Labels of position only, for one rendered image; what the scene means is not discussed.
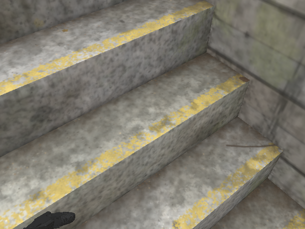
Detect robot left hand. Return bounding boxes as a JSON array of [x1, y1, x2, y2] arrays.
[[23, 211, 75, 229]]

